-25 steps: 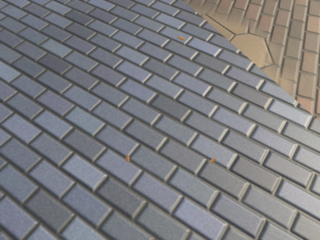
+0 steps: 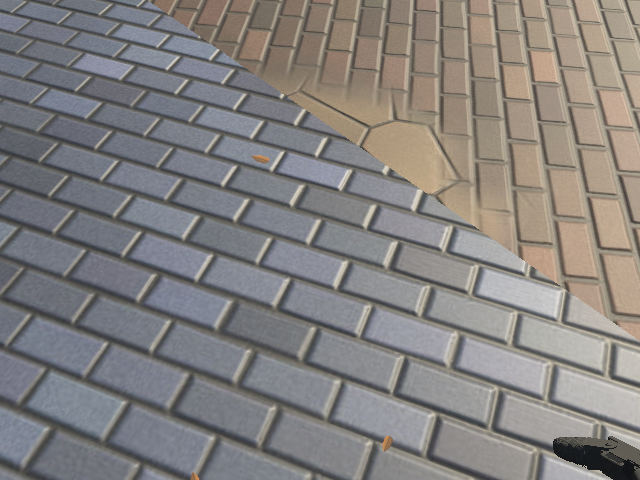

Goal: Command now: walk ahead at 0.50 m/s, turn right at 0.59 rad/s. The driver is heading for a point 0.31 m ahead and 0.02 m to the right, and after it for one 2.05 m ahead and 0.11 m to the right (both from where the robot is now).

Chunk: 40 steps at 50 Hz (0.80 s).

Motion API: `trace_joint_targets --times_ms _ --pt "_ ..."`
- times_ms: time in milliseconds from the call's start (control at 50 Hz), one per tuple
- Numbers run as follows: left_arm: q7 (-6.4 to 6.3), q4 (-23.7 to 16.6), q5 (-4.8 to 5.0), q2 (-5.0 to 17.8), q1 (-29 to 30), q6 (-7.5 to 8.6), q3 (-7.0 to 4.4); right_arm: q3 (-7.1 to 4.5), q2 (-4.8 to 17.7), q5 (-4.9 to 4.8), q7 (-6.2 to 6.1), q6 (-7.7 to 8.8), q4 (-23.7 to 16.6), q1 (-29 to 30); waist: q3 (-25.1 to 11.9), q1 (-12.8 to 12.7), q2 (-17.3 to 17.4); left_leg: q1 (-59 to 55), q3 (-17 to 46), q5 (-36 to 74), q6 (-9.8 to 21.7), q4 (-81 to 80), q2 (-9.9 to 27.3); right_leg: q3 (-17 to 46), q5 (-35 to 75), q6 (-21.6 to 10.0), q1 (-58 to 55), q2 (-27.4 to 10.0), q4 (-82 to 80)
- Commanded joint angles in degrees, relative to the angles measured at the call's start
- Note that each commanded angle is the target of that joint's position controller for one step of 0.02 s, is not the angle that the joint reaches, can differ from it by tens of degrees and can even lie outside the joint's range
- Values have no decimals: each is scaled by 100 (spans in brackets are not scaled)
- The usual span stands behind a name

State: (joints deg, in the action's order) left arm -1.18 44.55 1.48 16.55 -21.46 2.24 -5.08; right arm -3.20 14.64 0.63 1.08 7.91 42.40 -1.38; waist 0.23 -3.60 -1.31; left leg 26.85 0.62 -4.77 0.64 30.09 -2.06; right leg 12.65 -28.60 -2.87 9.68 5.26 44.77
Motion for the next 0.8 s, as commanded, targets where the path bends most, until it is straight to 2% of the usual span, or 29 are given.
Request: trace_joint_targets --times_ms 20,40,60,80,100,120,200,260,300,360,400,440,460,480,500,520,540,560,580,600,620,640,680,740,800 --pt "7 -575 114 722 -260 133 -36 -316 922 -82 -40 -47 -33 -1622 -1236 784 1307 -4212 4043 -2592 1329 -1310 2561 -95 -151 117 3715 -468 3161" --pt "15 -645 41 818 223 90 -65 -247 712 -75 -62 -113 -88 -1335 -650 794 762 -3396 3061 -2199 1080 -1362 2304 -351 322 131 3636 -691 3156" --pt "24 -720 -29 739 473 77 -75 -208 640 -28 -61 -154 -72 -1075 -269 658 526 -2654 2434 -1585 979 -1529 2043 -441 662 124 3424 -862 2887" --pt "43 -745 -50 647 541 49 -97 -161 524 7 -62 -156 -45 -949 -70 534 545 -2208 1928 -1115 883 -1693 1812 -440 876 87 3205 -1025 2631" --pt "72 -762 2 529 439 12 -85 -163 551 20 -63 -136 -3 -901 -23 426 756 -1918 1587 -831 892 -1836 1735 -500 1007 88 2982 -1132 2500" --pt "87 -771 21 414 412 -25 -61 -176 553 -7 -55 -104 42 -915 -8 414 783 -1810 1289 -561 937 -1961 1677 -578 1086 111 2926 -1177 2405" --pt "87 -979 -13 305 746 -74 -32 -268 821 -22 -69 -55 206 -1078 26 435 527 -2029 489 450 1063 -2144 1742 -578 1836 237 3349 -1254 1752" --pt "169 -1059 -6 256 1091 -33 -4 -280 921 -29 -94 -115 270 -1133 77 547 496 -2241 -139 847 926 -2141 1613 -760 2661 246 3293 -1211 839" --pt "250 -1172 -17 169 1511 0 41 -286 1000 -49 -119 -165 327 -1270 197 723 475 -2345 -458 887 836 -2121 1577 -995 3047 211 3162 -1160 207" --pt "364 -1386 -2 102 2032 10 88 -311 1143 -104 -134 -258 438 -1552 404 915 445 -2730 -688 940 786 -2054 1725 -1277 2978 130 3154 -1086 -400" --pt "432 -1515 10 141 2196 6 80 -338 1239 -162 -130 -337 487 -1629 483 900 485 -3047 -814 1384 727 -1876 1851 -1440 2596 6 3106 -998 -662" --pt "462 -1563 -18 308 2025 -15 -3 -381 1401 -215 -157 -406 474 -1566 278 667 666 -3242 -1048 3131 616 -1277 1871 -1738 1985 -211 2540 -686 -818" --pt "455 -1513 -34 453 1699 -37 -83 -411 1497 -241 -183 -445 463 -1550 24 437 786 -3285 -1153 4142 561 -688 1852 -1899 1695 -346 2020 -455 -846" --pt "433 -1324 -28 675 940 -53 -220 -414 1524 -264 -210 -490 441 -1468 -377 -22 742 -3099 -1302 4663 455 319 1730 -2009 1825 -536 1029 -192 -1157" --pt "341 -1047 -21 1030 -80 -88 -414 -354 1384 -237 -240 -482 391 -1453 -892 -530 503 -2119 -1387 3942 231 1741 1523 -1697 2212 -787 -665 -178 -1450" --pt "218 -950 27 1604 -401 -118 -514 -125 631 52 -197 -411 164 -1718 -1282 -229 -877 110 -1334 -752 -44 3733 886 614 2341 -1364 -2500 -1602 -1464" --pt "274 -1187 -12 1734 -343 9 -456 -15 580 -32 -117 -169 -110 -1741 -2318 -63 -1263 1548 11 -3100 -153 5068 5 3634 1345 -2360 -3474 -2564 -2457" --pt "319 -1116 -54 1215 -317 82 -315 -153 1092 -266 -46 -28 -244 -1023 -1854 -361 -489 2179 481 -2549 -72 5169 361 2944 1359 -1952 -3243 -2360 -2692" --pt "321 -1074 -40 1016 -79 128 -244 -126 1056 -302 -27 44 -318 -839 -1132 -201 -393 2206 394 -2036 26 4732 571 2065 1761 -1714 -2440 -2125 -2695" --pt "308 -1098 -35 788 372 136 -162 -113 969 -195 -69 36 -145 -973 -779 117 115 1798 348 -1625 2 4232 863 1332 2337 -1466 -1559 -1909 -2707" --pt "299 -1161 -88 525 705 144 -63 -143 981 -108 -85 -42 -33 -1078 -523 306 119 1397 309 -1350 -27 3866 1036 822 2983 -1311 -926 -1713 -2844" --pt "281 -1185 -156 508 830 170 -38 -153 980 -126 -57 -136 15 -1285 -520 464 -181 1018 312 -1236 -88 3789 1116 659 3413 -1365 -461 -1713 -2967" --pt "264 -1041 -154 543 836 257 -33 -138 845 -114 -45 -282 128 -1466 -445 550 -180 800 205 -1025 -224 3515 1132 153 3874 -1371 -39 -1627 -3169" --pt "190 -807 -184 660 625 322 -48 -81 672 -117 -74 -379 11 -969 -95 389 -121 1208 194 -126 -316 2769 1151 -388 3838 -1226 76 -1544 -3442" --pt "153 -657 -206 658 547 328 -24 -38 568 -157 -10 -351 -40 -642 60 207 -163 1206 181 945 -231 1720 1022 -867 3472 -971 -111 -1430 -3557"
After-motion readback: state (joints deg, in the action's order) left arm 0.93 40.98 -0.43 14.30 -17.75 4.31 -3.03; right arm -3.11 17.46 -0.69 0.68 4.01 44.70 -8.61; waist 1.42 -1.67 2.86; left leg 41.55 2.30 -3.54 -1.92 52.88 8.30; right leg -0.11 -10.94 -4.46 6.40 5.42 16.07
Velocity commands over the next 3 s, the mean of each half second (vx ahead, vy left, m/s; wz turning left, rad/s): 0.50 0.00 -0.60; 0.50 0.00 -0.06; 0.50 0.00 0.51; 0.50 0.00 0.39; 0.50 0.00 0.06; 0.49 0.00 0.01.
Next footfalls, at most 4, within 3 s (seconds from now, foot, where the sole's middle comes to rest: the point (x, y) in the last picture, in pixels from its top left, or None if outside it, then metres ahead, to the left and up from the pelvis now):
0.50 right None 0.37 -0.19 -0.76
1.06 left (392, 361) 0.74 -0.08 -0.76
1.52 right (479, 281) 0.98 -0.31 -0.76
2.02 left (355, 208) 1.21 0.01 -0.76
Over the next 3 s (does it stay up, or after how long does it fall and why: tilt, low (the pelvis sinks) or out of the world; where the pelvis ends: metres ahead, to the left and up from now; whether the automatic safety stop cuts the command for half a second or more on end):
stays up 1.61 -0.08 -0.10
